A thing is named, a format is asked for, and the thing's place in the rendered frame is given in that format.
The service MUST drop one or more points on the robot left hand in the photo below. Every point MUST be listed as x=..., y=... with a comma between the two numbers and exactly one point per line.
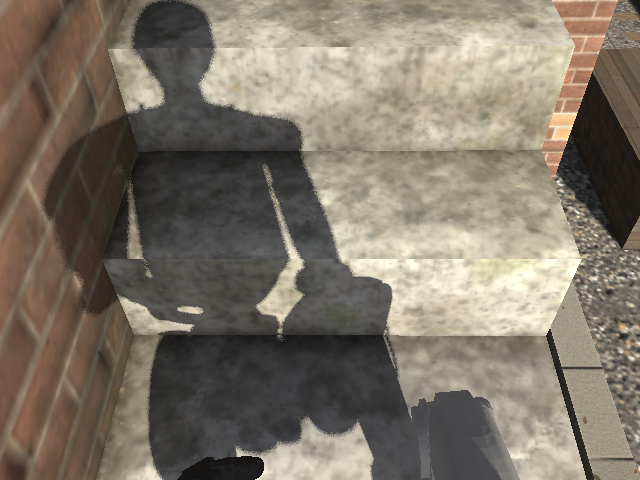
x=229, y=468

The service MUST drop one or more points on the robot right shin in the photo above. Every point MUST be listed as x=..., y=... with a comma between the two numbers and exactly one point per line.
x=487, y=403

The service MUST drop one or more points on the right robot thigh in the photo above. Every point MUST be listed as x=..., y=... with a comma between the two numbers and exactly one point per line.
x=457, y=438

